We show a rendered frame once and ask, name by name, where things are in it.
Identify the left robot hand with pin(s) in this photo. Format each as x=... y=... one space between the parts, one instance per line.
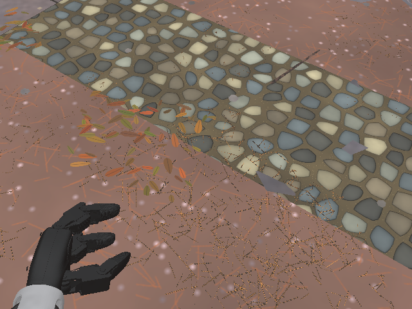
x=57 y=249

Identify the robot left forearm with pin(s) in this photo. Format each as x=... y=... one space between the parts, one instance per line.
x=39 y=297

